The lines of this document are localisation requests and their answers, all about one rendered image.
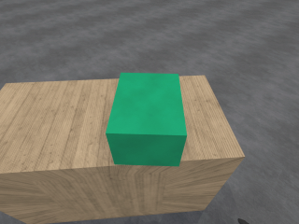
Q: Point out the carton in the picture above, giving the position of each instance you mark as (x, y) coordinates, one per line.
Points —
(147, 125)

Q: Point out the pedestal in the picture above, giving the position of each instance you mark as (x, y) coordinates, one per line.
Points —
(56, 165)

